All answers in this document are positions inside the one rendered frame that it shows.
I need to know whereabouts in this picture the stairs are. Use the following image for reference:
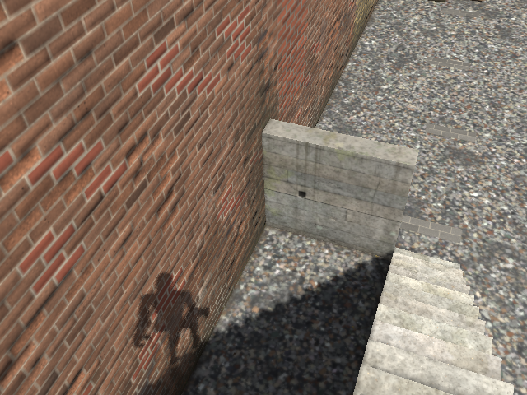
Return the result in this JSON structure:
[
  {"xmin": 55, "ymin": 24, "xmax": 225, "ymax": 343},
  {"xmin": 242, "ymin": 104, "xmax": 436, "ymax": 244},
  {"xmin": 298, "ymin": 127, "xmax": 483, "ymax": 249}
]
[{"xmin": 353, "ymin": 247, "xmax": 514, "ymax": 395}]

